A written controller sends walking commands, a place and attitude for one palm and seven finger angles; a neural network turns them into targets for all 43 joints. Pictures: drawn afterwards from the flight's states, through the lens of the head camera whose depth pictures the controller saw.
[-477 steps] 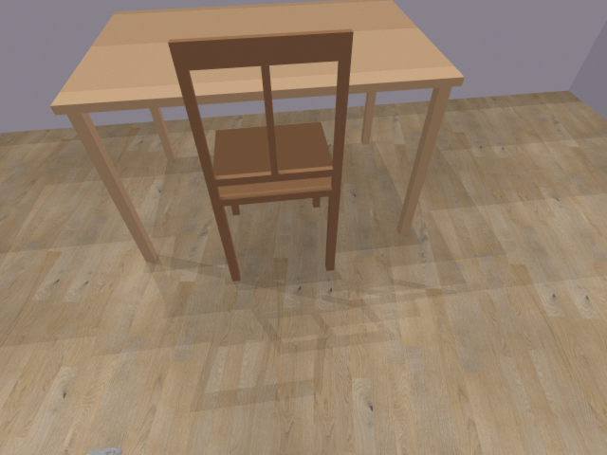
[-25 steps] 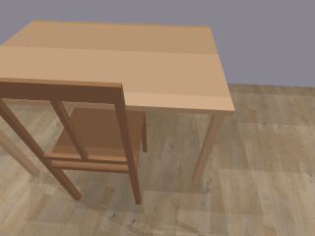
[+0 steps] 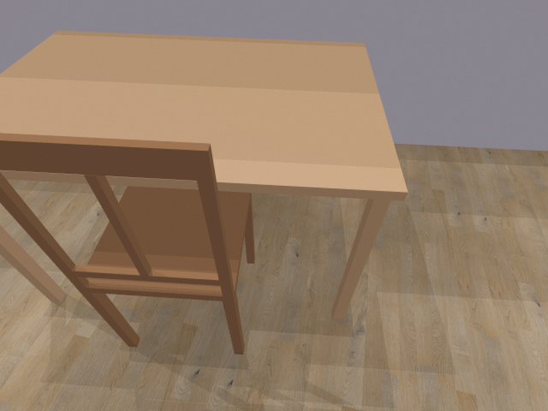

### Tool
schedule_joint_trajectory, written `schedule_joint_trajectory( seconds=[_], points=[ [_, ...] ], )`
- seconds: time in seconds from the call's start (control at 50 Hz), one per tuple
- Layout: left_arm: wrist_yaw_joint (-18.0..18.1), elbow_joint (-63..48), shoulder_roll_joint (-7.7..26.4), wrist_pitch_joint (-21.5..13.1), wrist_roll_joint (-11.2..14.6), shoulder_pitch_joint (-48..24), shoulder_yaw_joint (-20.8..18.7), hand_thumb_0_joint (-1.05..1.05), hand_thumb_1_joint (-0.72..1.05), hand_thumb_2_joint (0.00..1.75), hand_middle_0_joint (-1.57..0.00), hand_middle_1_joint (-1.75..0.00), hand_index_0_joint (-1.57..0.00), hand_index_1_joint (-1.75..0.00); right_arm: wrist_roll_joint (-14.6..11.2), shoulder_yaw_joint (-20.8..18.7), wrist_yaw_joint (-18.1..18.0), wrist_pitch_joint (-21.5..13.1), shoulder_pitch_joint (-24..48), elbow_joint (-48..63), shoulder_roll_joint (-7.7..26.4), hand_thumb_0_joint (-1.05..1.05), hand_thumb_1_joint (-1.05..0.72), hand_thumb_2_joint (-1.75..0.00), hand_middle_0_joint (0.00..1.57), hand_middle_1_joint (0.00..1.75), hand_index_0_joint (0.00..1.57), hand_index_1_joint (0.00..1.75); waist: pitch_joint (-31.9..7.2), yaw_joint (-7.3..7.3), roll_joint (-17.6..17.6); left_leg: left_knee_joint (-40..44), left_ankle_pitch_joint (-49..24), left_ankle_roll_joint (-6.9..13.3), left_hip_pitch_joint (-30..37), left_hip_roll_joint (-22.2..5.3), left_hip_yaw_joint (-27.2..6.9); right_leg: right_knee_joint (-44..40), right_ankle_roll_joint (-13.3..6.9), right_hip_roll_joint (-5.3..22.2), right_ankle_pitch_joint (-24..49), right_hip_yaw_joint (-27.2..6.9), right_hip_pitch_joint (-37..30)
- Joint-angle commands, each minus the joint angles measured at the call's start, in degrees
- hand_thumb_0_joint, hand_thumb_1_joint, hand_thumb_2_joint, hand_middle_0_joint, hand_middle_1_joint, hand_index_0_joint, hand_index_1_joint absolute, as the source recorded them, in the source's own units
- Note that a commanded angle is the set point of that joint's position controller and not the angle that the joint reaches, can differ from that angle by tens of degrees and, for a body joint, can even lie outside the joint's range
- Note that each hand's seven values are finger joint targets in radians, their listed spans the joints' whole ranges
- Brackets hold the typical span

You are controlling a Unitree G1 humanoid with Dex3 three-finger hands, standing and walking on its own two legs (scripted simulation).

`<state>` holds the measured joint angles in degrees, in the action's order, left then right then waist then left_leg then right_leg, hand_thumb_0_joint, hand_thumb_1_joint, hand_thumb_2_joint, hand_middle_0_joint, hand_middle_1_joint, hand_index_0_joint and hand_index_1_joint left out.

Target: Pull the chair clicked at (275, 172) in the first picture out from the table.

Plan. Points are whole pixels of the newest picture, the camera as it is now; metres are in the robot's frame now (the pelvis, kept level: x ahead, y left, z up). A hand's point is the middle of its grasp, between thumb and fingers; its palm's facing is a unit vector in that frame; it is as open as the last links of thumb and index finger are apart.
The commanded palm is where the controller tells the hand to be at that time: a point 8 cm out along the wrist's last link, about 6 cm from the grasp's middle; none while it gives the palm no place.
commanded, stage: look again from close up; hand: left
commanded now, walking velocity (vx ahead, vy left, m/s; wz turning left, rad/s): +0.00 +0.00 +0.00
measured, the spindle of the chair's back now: (124, 230) +0.46 +0.34 -0.08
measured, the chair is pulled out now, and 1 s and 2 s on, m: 0.00 0.00 0.00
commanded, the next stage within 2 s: raise the hand toward the chair's back in 0.52 s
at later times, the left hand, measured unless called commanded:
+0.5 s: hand out of the picture -0.01 +0.16 -0.18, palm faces +0.03 -0.98 -0.18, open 7.4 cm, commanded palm none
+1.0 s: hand (182, 388) +0.17 +0.15 -0.05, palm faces -0.07 -1.00 +0.04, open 8.8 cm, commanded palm +0.12 +0.23 -0.07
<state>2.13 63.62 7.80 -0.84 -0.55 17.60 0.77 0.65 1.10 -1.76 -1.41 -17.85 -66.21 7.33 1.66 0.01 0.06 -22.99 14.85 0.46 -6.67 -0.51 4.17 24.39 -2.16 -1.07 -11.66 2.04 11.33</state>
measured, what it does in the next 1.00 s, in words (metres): lowers itself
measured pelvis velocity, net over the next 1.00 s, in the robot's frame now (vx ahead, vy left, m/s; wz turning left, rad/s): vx -0.03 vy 0.00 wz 0.03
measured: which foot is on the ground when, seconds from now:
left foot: down 0.00-1.00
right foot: down 0.00-1.00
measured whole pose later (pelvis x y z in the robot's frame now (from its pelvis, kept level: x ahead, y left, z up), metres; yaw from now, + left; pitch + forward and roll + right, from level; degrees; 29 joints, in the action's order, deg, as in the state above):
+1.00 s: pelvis -0.03 +0.00 -0.09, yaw +2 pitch +11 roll +1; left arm -17.7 8.9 8.0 -31.2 11.8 21.8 -2.9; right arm -0.7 -4.8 1.1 -14.6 -7.9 -27.1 17.3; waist -8.7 -0.4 3.6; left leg -63.4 30.6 1.3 -43.5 0.3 3.4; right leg 64.2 -2.4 1.6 -27.2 2.7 47.9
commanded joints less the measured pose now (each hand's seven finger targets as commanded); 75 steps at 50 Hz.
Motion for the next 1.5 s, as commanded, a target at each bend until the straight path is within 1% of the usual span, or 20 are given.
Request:
schedule_joint_trajectory(
  seconds=[0.0,0.58,0.6,0.62,0.64,0.66,0.68,0.7,0.74,0.78,0.82,0.86,0.88,0.94,0.98,1.04,1.06,1.14,1.3,1.48],
  points=[
    [0.1,-1.5,5.0,-1.0,0.1,3.7,-0.9,0.00,0.90,0.90,-0.20,-0.30,-0.20,-0.30,0.0,-1.0,-0.4,-0.6,-4.1,1.1,5.1,0.00,-0.90,-0.90,0.20,0.30,0.20,0.30,3.2,-0.03,0.1,5.2,-3.9,1.0,-4.7,-5.5,-5.4,-5.0,-0.9,6.6,3.8,-7.6,0.1],
    [0.0,-1.5,5.4,-1.0,0.0,3.7,-1.0,0.00,0.90,0.90,-0.20,-0.30,-0.20,-0.30,-0.1,-1.0,-0.5,-0.7,-3.6,1.2,5.3,0.00,-0.90,-0.90,0.20,0.30,0.20,0.30,3.6,0.26,-0.1,5.4,-4.6,1.0,-4.6,-5.7,-5.7,-5.0,-0.8,6.7,4.2,-7.0,0.0],
    [2.2,1.1,7.1,-2.0,-0.6,7.9,-1.1,0.00,0.90,0.90,-0.20,-0.30,-0.20,-0.30,-0.5,-1.4,0.3,-1.0,3.7,5.4,7.1,0.00,-0.90,-0.90,0.20,0.30,0.20,0.30,4.0,2.66,-0.5,-6.7,-6.0,-0.8,-8.6,-5.9,-2.3,-2.6,1.0,10.7,27.1,-8.4,-0.4],
    [0.7,-85.7,17.3,-14.0,12.7,-33.8,-4.2,0.00,0.88,0.89,-0.20,-0.30,-0.20,-0.30,-3.1,-2.4,-2.6,-9.2,2.3,27.4,18.1,0.00,-0.90,-0.90,0.20,0.30,0.20,0.30,-23.6,-5.13,-9.7,0.7,-9.1,1.1,4.7,0.9,-4.0,0.6,0.6,5.2,15.1,-6.2,-7.3],
    [4.1,-84.1,22.3,-13.2,9.8,-28.2,-9.0,0.00,0.85,0.88,-0.20,-0.29,-0.20,-0.29,-3.9,-0.7,-4.7,-13.8,9.2,25.1,12.9,0.00,-0.90,-0.90,0.20,0.30,0.20,0.30,-19.8,-1.79,-11.6,-1.0,-9.2,1.2,4.0,-0.2,-1.1,2.9,0.0,2.2,7.2,-6.0,-4.2],
    [4.1,-65.0,3.8,-5.5,8.2,0.6,0.9,0.00,0.83,0.87,-0.19,-0.29,-0.19,-0.29,-2.9,-1.7,-4.1,-16.3,6.5,26.5,11.5,0.00,-0.90,-0.90,0.20,0.30,0.20,0.30,-14.1,-0.91,-10.6,0.7,-8.4,1.0,-2.6,-1.0,-2.6,3.8,-0.5,1.7,0.9,-0.5,-0.4],
    [3.7,-60.7,-2.5,-3.1,10.8,2.0,4.6,0.00,0.81,0.86,-0.19,-0.29,-0.19,-0.29,-4.4,-0.9,-4.0,-17.4,6.4,25.2,11.9,0.00,-0.90,-0.90,0.20,0.30,0.20,0.30,-5.5,-2.01,-2.8,-1.2,-3.1,0.9,-7.3,-0.5,-4.5,3.1,0.6,1.9,-1.2,1.3,4.4],
    [2.8,-65.2,-0.2,-6.2,12.1,-3.8,3.7,0.00,0.78,0.85,-0.19,-0.28,-0.19,-0.28,-4.5,-1.8,-4.1,-18.5,7.4,28.0,14.1,0.00,-0.90,-0.90,0.20,0.30,0.20,0.30,0.2,-3.74,2.3,-3.4,2.2,1.5,-10.4,-0.3,-6.1,2.6,1.5,2.3,-6.8,1.2,9.9],
    [-0.3,-58.9,0.4,-12.3,11.4,-1.6,1.4,0.00,0.74,0.83,-0.18,-0.27,-0.18,-0.27,-2.8,-3.5,-2.9,-19.9,6.4,30.9,15.1,0.00,-0.90,-0.90,0.20,0.30,0.20,0.30,1.5,-4.27,9.8,-10.3,7.4,1.2,-17.4,1.3,-5.7,5.4,1.8,2.4,-16.3,1.8,19.1],
    [-5.7,-51.9,-1.8,-20.4,12.7,9.2,-0.9,0.00,0.69,0.81,-0.18,-0.27,-0.18,-0.27,-1.5,-4.8,-1.3,-20.6,7.5,34.5,14.3,0.00,-0.90,-0.90,0.20,0.30,0.20,0.30,-2.1,-0.09,16.7,-17.5,9.1,0.0,-26.6,1.8,-4.7,11.6,1.5,2.5,-21.5,1.3,23.6],
    [-12.9,-52.4,-0.5,-29.5,14.9,17.6,-4.6,0.00,0.64,0.79,-0.17,-0.26,-0.17,-0.26,-0.8,-5.9,1.1,-20.4,9.5,38.5,14.5,0.00,-0.90,-0.90,0.20,0.30,0.20,0.30,-7.0,2.76,14.6,-23.7,7.3,-0.9,-32.9,2.8,-3.8,18.0,0.6,2.5,-17.4,-0.2,22.5],
    [-19.9,-52.7,4.2,-36.6,14.1,19.2,-7.9,0.00,0.60,0.77,-0.17,-0.25,-0.17,-0.25,-0.6,-6.7,3.6,-18.7,11.1,42.0,14.9,0.00,-0.90,-0.90,0.20,0.30,0.20,0.30,-10.7,3.60,4.4,-29.7,2.9,-1.4,-36.2,3.6,-2.9,25.6,-0.9,3.2,-7.5,-1.7,22.7],
    [-20.8,-52.0,6.5,-36.9,13.3,18.8,-10.4,0.00,0.57,0.76,-0.17,-0.25,-0.17,-0.25,-1.0,-7.1,3.8,-17.7,11.8,43.2,14.7,0.00,-0.90,-0.90,0.20,0.30,0.20,0.30,-12.6,4.29,5.9,-31.6,2.8,-0.9,-39.0,3.5,-2.1,28.3,-0.8,3.0,-6.3,-2.1,24.1],
    [-20.4,-62.3,8.1,-32.4,14.1,12.9,-10.9,0.00,0.50,0.73,-0.16,-0.24,-0.16,-0.24,-1.6,-6.8,3.2,-14.0,13.2,48.6,14.5,0.00,-0.90,-0.90,0.20,0.30,0.20,0.30,-14.1,5.11,0.5,-33.5,7.2,-0.2,-43.8,4.0,-1.8,30.7,-0.7,2.6,-12.7,-4.6,27.3],
    [-17.5,-72.9,8.6,-30.6,14.4,10.1,-10.9,0.00,0.46,0.71,-0.16,-0.23,-0.16,-0.23,-1.7,-6.5,2.6,-12.8,12.1,51.1,13.7,0.00,-0.90,-0.90,0.20,0.30,0.20,0.30,-19.9,4.11,-2.9,-34.4,5.2,0.4,-42.0,3.1,-2.7,32.6,-0.6,2.0,-9.7,-3.4,27.5],
    [-13.8,-87.6,8.9,-32.4,13.3,1.0,-8.3,0.00,0.39,0.68,-0.15,-0.22,-0.15,-0.22,-0.9,-5.7,1.4,-12.1,8.2,50.6,13.3,0.00,-0.90,-0.90,0.20,0.30,0.20,0.30,-23.1,-0.63,-4.4,-37.8,1.3,1.2,-38.9,1.4,-5.2,35.3,-0.2,0.6,-4.1,-2.0,32.0],
    [-13.5,-89.3,9.4,-33.2,12.3,0.6,-8.0,0.00,0.36,0.67,-0.15,-0.22,-0.15,-0.22,-0.8,-5.6,1.0,-12.0,7.9,49.9,13.3,0.00,-0.90,-0.90,0.20,0.30,0.20,0.30,-23.8,-0.74,-5.8,-38.7,0.3,1.2,-38.3,1.0,-5.6,35.3,-0.3,0.7,-3.8,-2.1,32.8],
    [-17.4,-83.7,7.3,-32.7,12.7,-1.6,-2.7,0.00,0.27,0.63,-0.14,-0.20,-0.14,-0.20,-1.0,-3.8,-0.2,-13.4,7.5,47.2,14.1,0.00,-0.90,-0.90,0.20,0.30,0.20,0.30,-18.2,-4.77,-3.5,-40.8,6.3,1.7,-42.3,0.4,-7.3,34.2,0.1,0.0,-11.1,-1.0,39.0],
    [-20.0,-78.9,12.0,-18.9,16.7,6.6,-13.0,0.00,0.08,0.55,-0.12,-0.17,-0.12,-0.17,-2.8,-3.7,-1.6,-13.3,9.9,47.7,12.4,0.00,-0.90,-0.90,0.20,0.30,0.20,0.30,-26.5,1.22,0.2,-36.3,6.2,1.2,-43.7,1.3,-6.9,30.8,1.0,1.4,-14.2,-1.4,27.4],
    [-17.4,-77.1,11.2,-25.1,15.9,4.4,-11.5,0.00,-0.13,0.46,-0.10,-0.14,-0.10,-0.14,-2.0,-3.9,-1.5,-15.1,8.0,46.0,12.8,0.00,-0.90,-0.90,0.20,0.30,0.20,0.30,-20.9,-0.06,-0.7,-34.7,9.3,1.1,-43.7,1.2,-7.0,30.9,0.5,1.3,-17.8,0.0,32.4]
  ],
)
